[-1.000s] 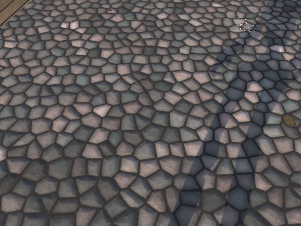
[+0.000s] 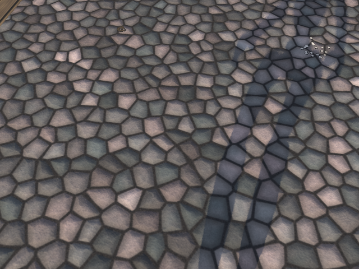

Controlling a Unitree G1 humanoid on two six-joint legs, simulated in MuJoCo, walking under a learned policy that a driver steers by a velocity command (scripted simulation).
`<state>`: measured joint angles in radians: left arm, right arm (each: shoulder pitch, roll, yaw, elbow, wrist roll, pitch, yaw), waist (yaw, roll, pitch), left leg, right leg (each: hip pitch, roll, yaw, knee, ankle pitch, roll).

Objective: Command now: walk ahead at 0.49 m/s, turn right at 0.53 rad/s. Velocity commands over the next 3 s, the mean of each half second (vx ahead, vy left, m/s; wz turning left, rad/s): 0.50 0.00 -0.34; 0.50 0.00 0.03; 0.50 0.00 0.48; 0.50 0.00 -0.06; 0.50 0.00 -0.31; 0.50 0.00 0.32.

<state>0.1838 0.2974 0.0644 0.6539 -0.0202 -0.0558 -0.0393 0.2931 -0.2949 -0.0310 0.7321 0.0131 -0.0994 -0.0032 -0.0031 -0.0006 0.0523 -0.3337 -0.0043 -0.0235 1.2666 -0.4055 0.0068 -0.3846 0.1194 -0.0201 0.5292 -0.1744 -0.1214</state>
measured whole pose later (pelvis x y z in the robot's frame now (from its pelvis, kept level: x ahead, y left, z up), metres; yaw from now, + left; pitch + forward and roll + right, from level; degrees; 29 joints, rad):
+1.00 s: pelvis +0.55 -0.02 +0.01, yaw -7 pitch +1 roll +0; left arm 0.15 0.25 0.04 0.69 0.00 -0.09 -0.02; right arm 0.36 -0.31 -0.04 0.82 0.03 -0.06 0.00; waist -0.03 0.04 0.03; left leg -0.39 0.03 -0.06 1.14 -0.39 0.02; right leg -0.33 0.02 -0.07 0.47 -0.17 -0.05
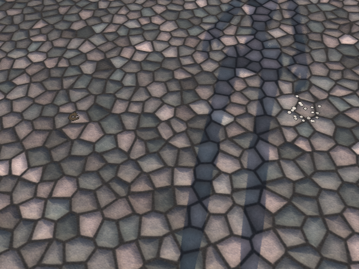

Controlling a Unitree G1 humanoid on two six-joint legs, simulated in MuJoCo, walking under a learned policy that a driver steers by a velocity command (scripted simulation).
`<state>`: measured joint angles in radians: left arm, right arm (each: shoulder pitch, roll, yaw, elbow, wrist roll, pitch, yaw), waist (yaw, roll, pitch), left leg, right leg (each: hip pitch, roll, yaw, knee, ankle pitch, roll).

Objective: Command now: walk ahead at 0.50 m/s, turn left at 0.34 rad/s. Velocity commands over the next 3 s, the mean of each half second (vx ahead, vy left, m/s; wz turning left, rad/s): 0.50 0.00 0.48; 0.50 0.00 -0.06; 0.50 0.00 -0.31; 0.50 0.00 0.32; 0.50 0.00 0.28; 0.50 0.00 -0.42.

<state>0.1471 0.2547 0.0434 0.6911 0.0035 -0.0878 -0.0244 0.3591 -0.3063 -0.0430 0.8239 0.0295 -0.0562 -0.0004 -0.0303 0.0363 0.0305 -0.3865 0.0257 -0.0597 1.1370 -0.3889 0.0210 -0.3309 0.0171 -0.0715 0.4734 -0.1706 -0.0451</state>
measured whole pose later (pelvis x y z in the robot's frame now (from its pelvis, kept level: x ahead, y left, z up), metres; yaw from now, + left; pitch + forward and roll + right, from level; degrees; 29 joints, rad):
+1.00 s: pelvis +0.56 +0.11 -0.02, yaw +11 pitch +3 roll +0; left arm 0.12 0.29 0.05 0.71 -0.02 -0.08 -0.05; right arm 0.31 -0.30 -0.06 0.80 -0.01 -0.05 -0.02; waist -0.03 0.00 0.03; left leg -0.09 -0.02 0.02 0.82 -0.48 0.02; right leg -0.51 0.04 -0.03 0.60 -0.13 -0.07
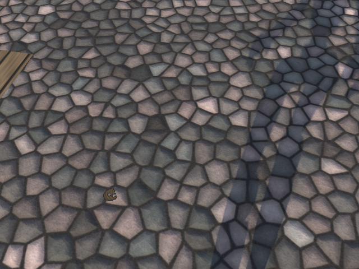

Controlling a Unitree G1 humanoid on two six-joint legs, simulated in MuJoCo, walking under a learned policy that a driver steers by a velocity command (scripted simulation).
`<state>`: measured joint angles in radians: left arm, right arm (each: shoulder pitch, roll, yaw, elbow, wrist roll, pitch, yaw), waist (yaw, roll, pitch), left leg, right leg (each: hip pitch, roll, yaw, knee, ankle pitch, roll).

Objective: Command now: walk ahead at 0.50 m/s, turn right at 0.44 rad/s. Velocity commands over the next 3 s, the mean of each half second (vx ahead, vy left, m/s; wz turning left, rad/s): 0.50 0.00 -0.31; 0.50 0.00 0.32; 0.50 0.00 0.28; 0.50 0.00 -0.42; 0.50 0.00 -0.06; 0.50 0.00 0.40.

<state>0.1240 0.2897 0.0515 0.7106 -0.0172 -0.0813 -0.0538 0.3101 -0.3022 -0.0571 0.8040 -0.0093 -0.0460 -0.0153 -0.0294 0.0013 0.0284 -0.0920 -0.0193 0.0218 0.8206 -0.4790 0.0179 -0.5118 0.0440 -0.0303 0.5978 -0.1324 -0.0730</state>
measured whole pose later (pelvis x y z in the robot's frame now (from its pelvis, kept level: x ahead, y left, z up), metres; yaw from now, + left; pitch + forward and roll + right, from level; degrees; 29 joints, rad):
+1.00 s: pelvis +0.56 -0.04 +0.01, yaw +3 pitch +2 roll -1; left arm 0.07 0.26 0.04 0.66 0.00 -0.11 -0.01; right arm 0.40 -0.30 -0.06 0.78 0.03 -0.04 -0.01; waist -0.06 0.03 0.01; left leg -0.28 -0.05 -0.13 0.97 -0.48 0.02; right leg -0.40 0.02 0.01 0.52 -0.16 -0.01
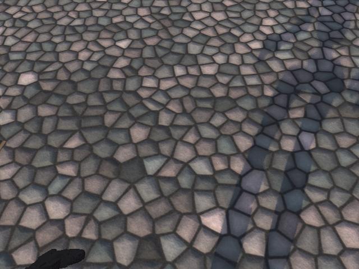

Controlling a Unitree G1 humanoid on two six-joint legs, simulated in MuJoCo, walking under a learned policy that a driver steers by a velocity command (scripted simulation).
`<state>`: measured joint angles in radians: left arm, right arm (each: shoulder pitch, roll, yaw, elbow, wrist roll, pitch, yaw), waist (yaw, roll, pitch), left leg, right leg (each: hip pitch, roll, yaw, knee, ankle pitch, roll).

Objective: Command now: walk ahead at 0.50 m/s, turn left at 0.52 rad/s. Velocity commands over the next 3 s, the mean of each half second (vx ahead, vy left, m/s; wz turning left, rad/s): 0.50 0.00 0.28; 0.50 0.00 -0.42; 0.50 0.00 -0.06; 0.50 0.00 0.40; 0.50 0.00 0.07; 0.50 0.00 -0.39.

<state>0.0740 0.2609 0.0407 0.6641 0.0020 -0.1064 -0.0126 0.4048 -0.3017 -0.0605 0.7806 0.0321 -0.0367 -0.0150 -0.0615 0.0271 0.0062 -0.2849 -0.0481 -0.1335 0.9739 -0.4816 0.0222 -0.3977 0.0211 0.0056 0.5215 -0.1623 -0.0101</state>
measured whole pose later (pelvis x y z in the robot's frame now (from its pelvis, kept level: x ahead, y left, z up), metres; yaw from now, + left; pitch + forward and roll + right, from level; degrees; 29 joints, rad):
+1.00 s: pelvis +0.52 +0.04 -0.02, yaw -8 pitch +1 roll +1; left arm 0.10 0.29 0.08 0.72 -0.03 -0.03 -0.04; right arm 0.28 -0.29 -0.08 0.85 0.01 -0.05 -0.01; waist -0.02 -0.01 0.07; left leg -0.12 0.08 0.12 0.95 -0.49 -0.04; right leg -0.50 0.03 -0.06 0.67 -0.19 -0.10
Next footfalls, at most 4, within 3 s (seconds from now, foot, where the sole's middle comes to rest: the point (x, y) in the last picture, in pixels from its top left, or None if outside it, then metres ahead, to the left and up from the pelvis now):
0.42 left None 0.35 0.19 -0.77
0.94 right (194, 227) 0.64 -0.05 -0.77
1.48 left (155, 155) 1.00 0.09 -0.77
1.96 right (195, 110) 1.27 -0.11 -0.77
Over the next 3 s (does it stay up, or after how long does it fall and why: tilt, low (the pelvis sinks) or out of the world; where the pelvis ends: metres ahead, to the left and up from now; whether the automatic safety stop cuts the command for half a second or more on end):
stays up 1.66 0.04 -0.01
